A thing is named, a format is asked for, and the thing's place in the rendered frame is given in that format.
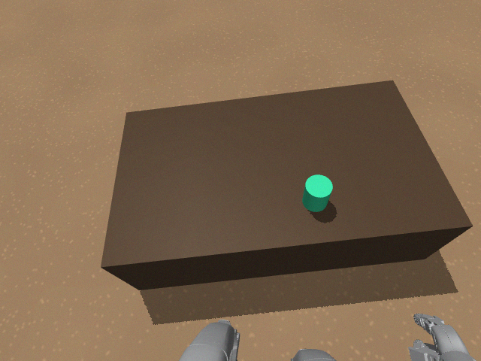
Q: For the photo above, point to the can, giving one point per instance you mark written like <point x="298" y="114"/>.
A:
<point x="317" y="192"/>

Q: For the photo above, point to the right robot hand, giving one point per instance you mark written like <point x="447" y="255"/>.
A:
<point x="444" y="336"/>

